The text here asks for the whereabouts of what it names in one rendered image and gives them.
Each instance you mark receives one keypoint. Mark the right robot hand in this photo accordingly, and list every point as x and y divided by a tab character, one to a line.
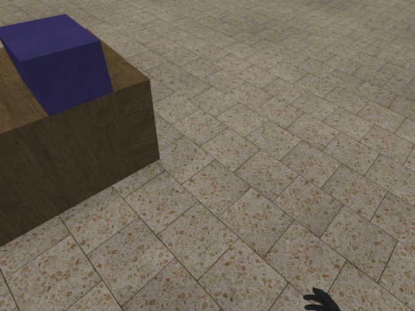
323	298

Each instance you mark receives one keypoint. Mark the pedestal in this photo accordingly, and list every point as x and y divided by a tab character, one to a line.
49	164

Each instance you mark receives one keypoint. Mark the carton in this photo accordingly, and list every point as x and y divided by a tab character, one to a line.
61	63

